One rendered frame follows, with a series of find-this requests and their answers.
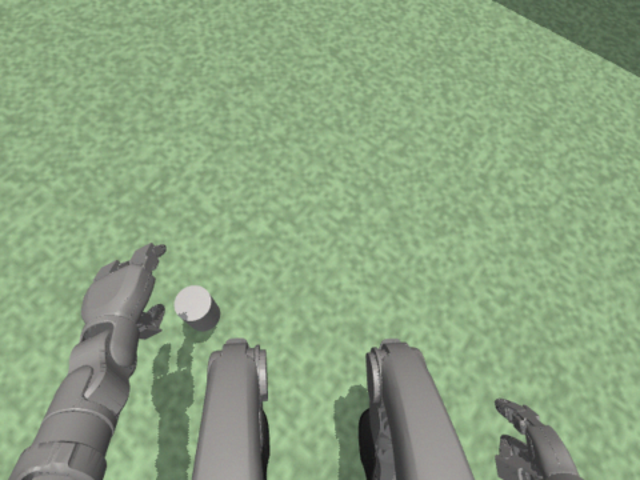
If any left robot arm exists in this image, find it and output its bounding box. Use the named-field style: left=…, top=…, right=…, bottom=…
left=8, top=315, right=140, bottom=480

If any left robot hand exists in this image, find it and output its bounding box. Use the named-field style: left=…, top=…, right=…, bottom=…
left=81, top=243, right=166, bottom=340

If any right robot hand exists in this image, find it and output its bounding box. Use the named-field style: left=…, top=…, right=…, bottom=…
left=495, top=398, right=580, bottom=480

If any can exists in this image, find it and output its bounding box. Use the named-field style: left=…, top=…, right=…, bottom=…
left=174, top=285, right=220, bottom=331

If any right robot foot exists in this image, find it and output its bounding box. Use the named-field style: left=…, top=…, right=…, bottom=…
left=358, top=409, right=376, bottom=480

